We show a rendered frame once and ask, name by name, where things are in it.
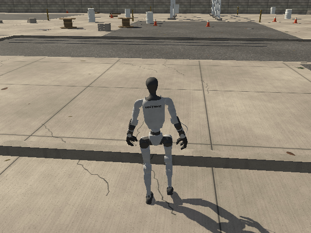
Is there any robot right forearm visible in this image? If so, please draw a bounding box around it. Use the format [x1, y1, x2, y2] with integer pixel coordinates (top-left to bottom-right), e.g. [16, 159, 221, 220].
[174, 116, 186, 138]

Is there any robot left forearm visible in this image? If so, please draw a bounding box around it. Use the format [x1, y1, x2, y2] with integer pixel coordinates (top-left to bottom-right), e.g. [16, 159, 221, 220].
[127, 119, 136, 137]

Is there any robot torso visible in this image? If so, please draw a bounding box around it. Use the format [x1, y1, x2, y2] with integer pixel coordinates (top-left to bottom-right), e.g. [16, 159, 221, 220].
[142, 96, 165, 146]

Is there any left robot shin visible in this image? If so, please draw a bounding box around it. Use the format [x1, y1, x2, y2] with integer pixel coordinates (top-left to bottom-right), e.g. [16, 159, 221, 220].
[143, 165, 151, 197]

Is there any robot right hand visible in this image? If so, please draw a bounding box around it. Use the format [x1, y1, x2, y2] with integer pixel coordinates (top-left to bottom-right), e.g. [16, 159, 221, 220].
[176, 137, 188, 150]

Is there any robot left upper arm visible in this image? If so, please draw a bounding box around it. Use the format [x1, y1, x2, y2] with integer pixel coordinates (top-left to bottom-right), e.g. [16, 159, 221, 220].
[131, 99, 143, 126]

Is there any robot left hand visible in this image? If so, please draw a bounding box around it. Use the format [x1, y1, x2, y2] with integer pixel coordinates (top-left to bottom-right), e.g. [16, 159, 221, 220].
[126, 136, 138, 146]

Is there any robot right upper arm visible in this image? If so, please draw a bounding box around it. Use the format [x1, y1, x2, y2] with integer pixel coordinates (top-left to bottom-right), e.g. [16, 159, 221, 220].
[163, 98, 179, 124]

